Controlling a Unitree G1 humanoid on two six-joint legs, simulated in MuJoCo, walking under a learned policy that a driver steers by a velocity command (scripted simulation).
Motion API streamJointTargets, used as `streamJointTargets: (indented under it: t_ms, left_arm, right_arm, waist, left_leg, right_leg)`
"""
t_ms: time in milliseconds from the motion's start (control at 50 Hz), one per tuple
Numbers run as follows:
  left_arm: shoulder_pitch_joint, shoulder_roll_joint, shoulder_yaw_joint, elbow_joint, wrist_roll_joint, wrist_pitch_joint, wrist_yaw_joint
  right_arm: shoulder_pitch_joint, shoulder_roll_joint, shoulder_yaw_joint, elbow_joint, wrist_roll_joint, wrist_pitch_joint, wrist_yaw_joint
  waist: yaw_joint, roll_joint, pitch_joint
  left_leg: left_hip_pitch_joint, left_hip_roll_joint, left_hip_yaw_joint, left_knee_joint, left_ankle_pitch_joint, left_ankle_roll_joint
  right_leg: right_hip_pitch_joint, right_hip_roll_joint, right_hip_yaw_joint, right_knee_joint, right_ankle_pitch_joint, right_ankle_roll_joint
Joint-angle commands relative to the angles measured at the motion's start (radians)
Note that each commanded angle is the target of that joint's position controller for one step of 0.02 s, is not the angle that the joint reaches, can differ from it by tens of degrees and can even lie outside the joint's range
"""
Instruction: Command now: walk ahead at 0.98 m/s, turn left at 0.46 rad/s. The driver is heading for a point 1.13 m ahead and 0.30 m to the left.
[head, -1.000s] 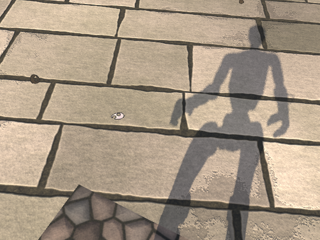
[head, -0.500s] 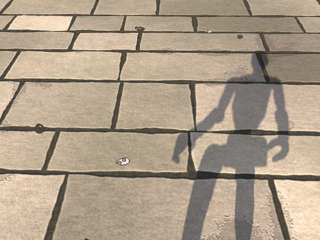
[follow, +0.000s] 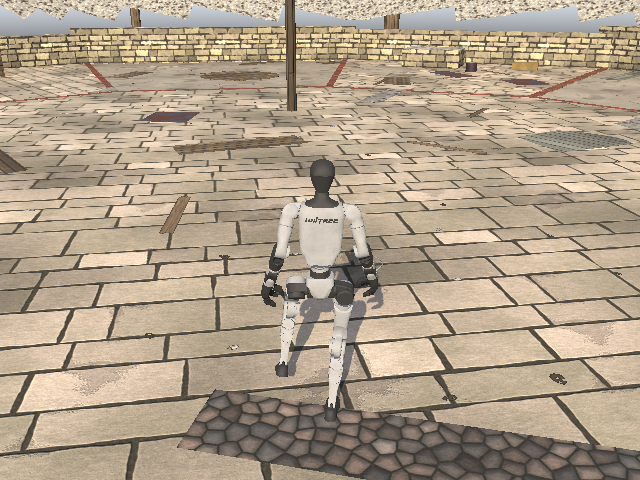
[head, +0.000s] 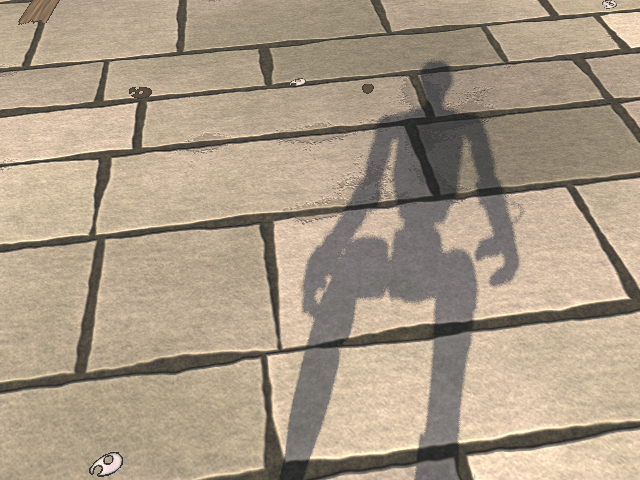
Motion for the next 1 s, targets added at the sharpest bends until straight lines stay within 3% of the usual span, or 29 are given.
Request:
streamJointTargets:
  t_ms: [20,80,140,180,200,220,240,260,280,300,320,340,380,440,480,560,580,620,640,660,680,700,720,740,760,820,860,940,1000]
  left_arm:
    - [-0.056,0.129,0.029,-0.059,0.008,-0.031,0.03]
    - [-0.046,0.158,0.029,-0.049,0.004,-0.025,0.058]
    - [-0.051,0.236,0.045,-0.046,0.007,0.008,0.089]
    - [-0.134,0.302,0.07,-0.066,-0.005,0.038,0.109]
    - [-0.24,0.304,0.073,-0.096,-0.005,0.04,0.101]
    - [-0.395,0.25,0.06,-0.123,-0.037,0.022,0.067]
    - [-0.415,-0.012,-0.008,-0.18,-0.028,-0.022,0.019]
    - [-0.207,-0.061,-0.04,-0.241,-0.056,-0.055,0.002]
    - [-0.239,0.053,-0.033,-0.26,-0.061,-0.082,-0.013]
    - [-0.269,0.1,-0.018,-0.275,-0.057,-0.088,-0.017]
    - [-0.261,0.102,-0.018,-0.266,-0.034,-0.074,-0.008]
    - [-0.254,0.108,-0.016,-0.258,-0.014,-0.056,0.005]
    - [-0.239,0.159,0.001,-0.247,-0.008,-0.028,0.035]
    - [-0.435,0.1,-0.017,-0.316,0.015,-0.022,0.056]
    - [-0.518,0.061,-0.022,-0.349,-0.009,-0.021,0.05]
    - [-0.509,0.127,0.023,-0.339,-0.062,-0.032,0.04]
    - [-0.462,0.147,0.037,-0.324,-0.064,-0.04,0.037]
    - [-0.144,0.211,0.077,-0.256,-0.06,-0.049,0.035]
    - [0.078,0.27,0.082,-0.213,-0.05,-0.038,0.04]
    - [0.09,0.336,0.097,-0.159,-0.017,-0.042,0.011]
    - [0.028,0.193,0.075,-0.19,-0.023,-0.032,0.01]
    - [0.01,0.147,0.065,-0.172,-0.024,-0.019,0.018]
    - [0.012,0.154,0.062,-0.154,-0.013,-0.013,0.015]
    - [-0.003,0.154,0.06,-0.133,-0.007,-0.015,0.01]
    - [-0.007,0.122,0.045,-0.115,-0.002,-0.019,0.004]
    - [-0.025,0.098,0.029,-0.076,-0.034,-0.019,-0.002]
    - [-0.017,0.149,0.038,-0.063,-0.034,-0.019,0.007]
    - [0.07,0.168,0.029,-0.003,-0.045,-0.012,0.024]
    - [0.158,0.196,0.024,0.052,-0.048,0.015,0.029]
  right_arm:
    - [-0.078,-0.056,-0.016,-0.064,-0.004,-0.014,0.011]
    - [-0.119,-0.036,-0.011,-0.075,-0.012,-0.037,0.04]
    - [-0.063,-0.075,-0.033,-0.09,0.003,-0.043,0.062]
    - [0.14,-0.145,-0.066,-0.061,0.011,-0.007,0.054]
    - [0.411,-0.219,-0.1,0.008,0.004,0.022,0.04]
    - [0.652,-0.197,-0.096,0.085,-0.006,0.049,0.019]
    - [0.592,-0.12,-0.061,0.126,-0.055,0.04,0.029]
    - [0.364,-0.097,-0.033,0.026,-0.073,-0.001,0.03]
    - [0.312,-0.057,-0.035,-0.037,-0.064,-0.013,0.033]
    - [0.242,-0.077,-0.039,-0.063,-0.056,-0.029,0.034]
    - [0.146,-0.099,-0.042,-0.098,-0.051,-0.045,0.033]
    - [0.086,-0.114,-0.042,-0.12,-0.05,-0.051,0.026]
    - [0.058,-0.1,-0.037,-0.137,-0.047,-0.053,0.005]
    - [0.114,-0.084,-0.037,-0.111,-0.015,-0.046,-0.029]
    - [0.141,-0.099,-0.046,-0.092,-0.004,-0.032,-0.036]
    - [0.198,-0.075,-0.051,-0.052,-0.003,-0.013,-0.039]
    - [0.193,-0.074,-0.053,-0.049,-0.009,-0.009,-0.04]
    - [0.125,-0.06,-0.041,-0.08,-0.048,-0.009,-0.02]
    - [0.143,0.035,-0.009,-0.106,-0.079,-0.017,-0.011]
    - [0.326,0.078,0.013,-0.125,0.019,-0.033,-0.008]
    - [0.235,-0.027,0.005,-0.096,0.029,-0.028,-0.021]
    - [0.074,-0.07,-0.001,-0.126,-0.001,-0.03,-0.016]
    - [-0.035,-0.059,0.002,-0.15,-0.029,-0.037,-0.014]
    - [-0.085,-0.041,0.002,-0.178,-0.045,-0.047,-0.011]
    - [-0.099,-0.028,0.003,-0.189,-0.038,-0.048,-0.004]
    - [-0.079,-0.006,0.015,-0.195,-0.029,-0.037,0.006]
    - [-0.135,-0.008,0.025,-0.216,-0.045,-0.044,0.011]
    - [-0.338,0.011,0.042,-0.271,-0.06,-0.072,0.036]
    - [-0.373,-0.031,0.016,-0.287,-0.054,-0.091,0.054]
  waist:
    - [-0.007,-0.103,0.129]
    - [-0.005,-0.068,0.134]
    - [-0.062,-0.143,0.048]
    - [-0.198,-0.227,-0.047]
    - [-0.333,-0.215,-0.126]
    - [-0.464,-0.046,-0.125]
    - [-0.303,0.377,0.023]
    - [-0.091,0.38,-0.126]
    - [-0.115,0.149,-0.154]
    - [-0.043,-0.098,-0.051]
    - [0.019,-0.208,0.007]
    - [0.042,-0.219,0.044]
    - [0.051,-0.182,0.075]
    - [-0.051,-0.092,0.092]
    - [-0.113,-0.019,0.063]
    - [-0.136,0.07,0.003]
    - [-0.105,0.087,-0.019]
    - [0.074,0.092,-0.219]
    - [0.123,-0.1,-0.364]
    - [0.002,-0.62,-0.403]
    - [0.059,-0.371,-0.225]
    - [0.089,-0.198,-0.101]
    - [0.089,-0.028,-0.035]
    - [0.063,-0.025,0.012]
    - [0.033,-0.064,0.021]
    - [-0.027,-0.114,0.057]
    - [-0.028,-0.088,0.095]
    - [0.044,-0.064,0.14]
    - [0.052,-0.139,0.084]
  left_leg:
    - [0.042,-0.038,0.073,-0.17,0.204,-0.006]
    - [0.104,-0.084,0.176,-0.375,0.296,0.017]
    - [0.254,-0.187,0.301,-0.464,0.235,0.053]
    - [0.468,-0.227,0.321,-0.414,0.08,0.084]
    - [0.728,-0.203,0.244,-0.386,0.019,0.136]
    - [0.946,-0.119,0.128,-0.543,0.148,0.204]
    - [1.011,-0.175,-0.006,-0.494,0.127,0.244]
    - [1.034,-0.022,-0.536,-0.647,-0.319,0.41]
    - [0.988,0.054,-0.718,-0.869,-0.65,0.414]
    - [0.805,0.076,-0.758,-0.974,-0.779,0.363]
    - [0.627,0.06,-0.74,-0.977,-0.745,0.345]
    - [0.496,0.009,-0.68,-0.978,-0.659,0.338]
    - [0.36,-0.063,-0.527,-0.987,-0.506,0.317]
    - [0.268,-0.166,-0.319,-0.965,-0.28,0.27]
    - [0.248,-0.2,-0.284,-0.921,-0.29,0.217]
    - [0.537,-0.154,-0.349,-0.786,-0.283,0.168]
    - [0.613,-0.132,-0.349,-0.722,-0.157,0.155]
    - [0.589,-0.14,-0.267,-0.357,0.159,0.1]
    - [0.383,-0.191,-0.182,0.014,-0.184,0.079]
    - [0.009,-0.249,-0.1,0.275,-0.508,0.036]
    - [-0.116,-0.151,-0.084,0.333,-0.41,0.044]
    - [-0.129,-0.136,-0.051,0.32,-0.342,0.046]
    - [-0.089,-0.115,-0.037,0.27,-0.323,0.048]
    - [-0.073,-0.094,-0.047,0.188,-0.296,0.052]
    - [-0.019,-0.07,-0.045,0.127,-0.293,0.055]
    - [-0.026,-0.032,-0.018,0.002,-0.273,0.039]
    - [-0.077,-0.016,0.009,-0.111,-0.158,0.019]
    - [0.165,-0.073,0.128,-0.475,0.135,0.007]
    - [0.358,-0.164,0.158,-0.625,0.199,0.019]
  right_leg:
    - [-0.175,-0.175,-0.021,-0.278,0.431,0.059]
    - [-0.073,-0.188,-0.099,-0.286,0.655,0.107]
    - [0.096,-0.222,-0.119,-0.107,1.255,0.146]
    - [0.124,-0.27,-0.108,0.163,1.621,0.139]
    - [0.012,-0.278,-0.075,0.443,1.637,0.119]
    - [-0.183,-0.15,-0.092,0.964,1.052,0.113]
    - [-0.63,0.095,0.035,1.427,-0.243,0.116]
    - [-0.857,0.076,0.28,1.531,-0.298,0.083]
    - [-0.861,0.035,0.326,1.418,-0.189,0.016]
    - [-0.823,-0.014,0.318,1.233,-0.082,-0.016]
    - [-0.749,-0.059,0.324,1.105,-0.015,-0.001]
    - [-0.686,-0.079,0.328,1.04,0.011,0.03]
    - [-0.61,-0.126,0.316,0.871,0.046,0.089]
    - [-0.482,-0.111,0.242,0.49,0.273,0.149]
    - [-0.349,-0.055,0.199,0.283,0.388,0.176]
    - [-0.325,-0.046,0.243,0.098,0.403,0.181]
    - [-0.3,-0.053,0.234,0.081,0.38,0.159]
    - [0.05,-0.113,0.245,0.161,0.253,0.07]
    - [0.353,-0.263,0.5,0.176,0.013,0.019]
    - [0.512,-0.497,1.172,-0.083,-0.452,-0.188]
    - [0.418,-0.46,1.16,-0.124,-0.637,-0.171]
    - [0.297,-0.407,0.948,-0.112,-0.449,-0.134]
    - [0.181,-0.349,0.794,-0.108,-0.25,-0.112]
    - [0.097,-0.318,0.706,-0.109,-0.136,-0.114]
    - [0.033,-0.287,0.637,-0.127,-0.069,-0.105]
    - [-0.057,-0.275,0.555,-0.183,0.004,-0.128]
    - [-0.078,-0.282,0.502,-0.221,0.094,-0.138]
    - [-0.18,-0.221,0.296,-0.291,0.432,-0.08]
    - [-0.074,-0.222,0.252,-0.198,0.719,-0.04]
